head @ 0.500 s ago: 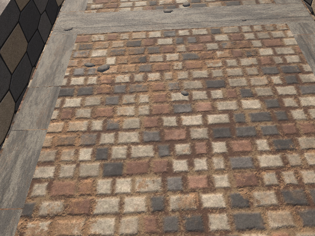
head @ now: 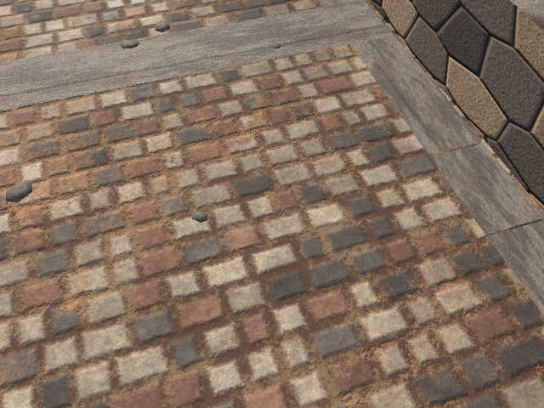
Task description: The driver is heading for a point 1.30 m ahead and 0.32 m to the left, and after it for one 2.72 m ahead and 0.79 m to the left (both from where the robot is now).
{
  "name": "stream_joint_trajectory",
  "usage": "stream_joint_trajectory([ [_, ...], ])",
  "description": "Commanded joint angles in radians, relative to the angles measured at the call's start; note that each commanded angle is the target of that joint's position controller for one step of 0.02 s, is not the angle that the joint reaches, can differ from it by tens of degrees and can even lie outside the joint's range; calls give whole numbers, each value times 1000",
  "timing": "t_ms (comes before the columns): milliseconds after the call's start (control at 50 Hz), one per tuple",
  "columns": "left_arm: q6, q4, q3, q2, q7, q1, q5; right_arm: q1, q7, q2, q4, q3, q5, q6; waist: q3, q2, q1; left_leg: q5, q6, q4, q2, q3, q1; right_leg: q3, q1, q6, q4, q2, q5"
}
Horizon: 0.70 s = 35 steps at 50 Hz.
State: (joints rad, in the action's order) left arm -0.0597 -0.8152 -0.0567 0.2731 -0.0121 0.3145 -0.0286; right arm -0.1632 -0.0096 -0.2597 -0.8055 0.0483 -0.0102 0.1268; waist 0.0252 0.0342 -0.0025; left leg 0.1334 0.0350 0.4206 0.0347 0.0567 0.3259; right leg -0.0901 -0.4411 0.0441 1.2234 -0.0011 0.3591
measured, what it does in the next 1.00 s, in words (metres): walks ahead, turning left: right foot, then left foot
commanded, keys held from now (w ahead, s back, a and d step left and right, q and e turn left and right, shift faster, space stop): w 0.02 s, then w+q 0.98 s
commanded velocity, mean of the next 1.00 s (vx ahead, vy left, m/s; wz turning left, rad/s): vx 0.50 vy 0.00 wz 0.35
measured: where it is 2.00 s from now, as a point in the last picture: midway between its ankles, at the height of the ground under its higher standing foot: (183, 230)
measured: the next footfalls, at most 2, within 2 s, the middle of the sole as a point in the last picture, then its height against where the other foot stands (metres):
right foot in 0.32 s outside the picture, level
left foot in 0.86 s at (218, 374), level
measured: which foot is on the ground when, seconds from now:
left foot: down 0.00-0.32, up 0.34-0.84, down 0.86-1.00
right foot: up 0.00-0.30, down 0.32-0.84, up 0.86-1.00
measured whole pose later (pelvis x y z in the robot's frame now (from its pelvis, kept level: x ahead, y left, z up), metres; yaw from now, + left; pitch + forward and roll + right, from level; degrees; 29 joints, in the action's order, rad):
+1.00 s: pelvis +0.49 +0.07 +0.00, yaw +27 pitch +2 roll +0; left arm -0.12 -0.77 -0.06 0.29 -0.01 0.21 -0.01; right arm -0.23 -0.04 -0.28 -0.70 0.07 0.01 0.05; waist 0.05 0.02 0.00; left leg 0.18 0.10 0.51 0.09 0.01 0.36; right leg -0.04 -0.47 0.00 1.21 -0.08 0.36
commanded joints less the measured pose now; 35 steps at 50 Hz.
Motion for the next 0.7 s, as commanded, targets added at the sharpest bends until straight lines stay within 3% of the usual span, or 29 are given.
stream_joint_trajectory([
  [20, -4, 70, -7, 21, 5, 39, -2, -60, -9, -80, 7, 20, 1, 13, -47, -102, -4, -25, 192, -263, -271, -290, -167, -30, -171, 2, -35, -103, -47],
  [100, -17, 131, 12, 7, 9, -98, 32, -90, -10, -137, -21, 33, 22, 9, -7, -72, 3, -125, 229, -308, -262, -228, -140, 23, -206, -19, -297, -132, -166],
  [160, -36, 156, 22, 10, 22, -210, 24, -122, -4, -168, -28, 38, 35, -9, 6, -86, 37, -138, 193, -286, -215, -165, -106, 66, -115, -39, -516, -86, -303],
  [220, -46, 186, 16, 42, 32, -289, 10, -193, -2, -185, -50, 39, 45, -23, 2, -113, 60, -88, 171, -240, -242, -204, -150, 66, -62, -46, -626, -53, -331],
  [260, -55, 195, 4, 76, 36, -287, 7, -200, 2, -190, -54, 39, 48, -33, -8, -129, 37, -27, 145, -191, -264, -248, -178, 59, 2, -30, -696, -41, -306],
  [300, -59, 157, -23, 118, 29, -162, 11, -197, 7, -174, -53, 31, 41, -42, -64, -125, -36, -74, 103, -54, -222, -233, -145, 80, 211, -1, -753, -19, -265],
  [320, -61, 130, -47, 172, 18, -14, 23, -187, 6, -122, -40, 12, 29, -39, -155, -79, -107, -53, 63, 171, -155, -178, -46, -3, 424, 44, -754, -111, -253],
  [340, -50, 121, -70, 269, 9, 115, 46, -239, 7, -21, -6, -16, 15, -26, -294, 158, -121, 248, -3, 544, -31, -70, 273, -320, 756, 143, -779, -364, -196],
  [360, -45, 104, -65, 248, 15, 160, 48, -290, 9, -36, 2, -15, 46, -14, -360, 283, -111, 451, -7, 778, -11, -149, 439, -625, 782, 225, -903, -455, -32],
  [380, -51, 110, -43, 167, 22, 105, 36, -250, 12, -126, -1, 12, 65, -16, -239, 165, -101, 377, 2, 870, -63, -201, 495, -531, 680, 196, -925, -421, 15],
  [420, -55, 118, -16, 83, 31, -33, 29, -171, 16, -123, 12, 20, 48, -35, -103, 75, -46, 214, 0, 828, -129, -175, 455, -274, 465, 148, -972, -330, -116],
  [440, -59, 114, -11, 58, 33, -75, 32, -166, 15, -111, 14, 26, 41, -48, -67, 89, -18, 165, -3, 787, -153, -178, 417, -187, 396, 135, -1005, -296, -183],
  [480, -69, 97, -18, 57, 32, -98, 38, -167, 6, -74, 21, 24, 43, -71, -39, 83, 8, 102, -12, 767, -164, -166, 362, -69, 323, 132, -1050, -267, -312],
  [540, -76, 62, -32, 85, 18, -67, 41, -120, 2, -53, 54, 24, 37, -86, -15, 33, 11, 17, -24, 696, -162, -178, 412, 38, 336, 145, -1070, -274, -446],
  [640, -61, 30, -47, 131, -1, -38, 37, 37, -26, -34, 118, 13, 30, -83, 31, 18, -33, -171, -19, 418, -150, -117, 404, 180, 366, 123, -1088, -267, -425],
  [700, -47, 9, -55, 156, -5, 6, 26, 137, -44, -32, 166, 7, 31, -82, 66, 9, -67, -160, 1, 319, -144, -67, 408, 227, 426, 111, -1076, -289, -417],
])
